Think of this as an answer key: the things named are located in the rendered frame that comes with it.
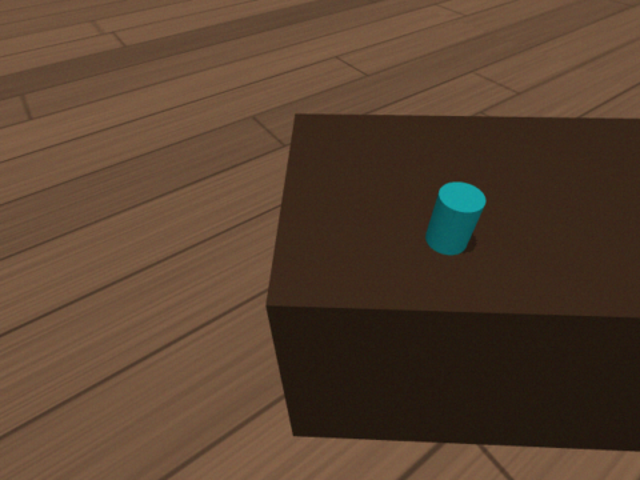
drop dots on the can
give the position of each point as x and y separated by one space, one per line
456 212

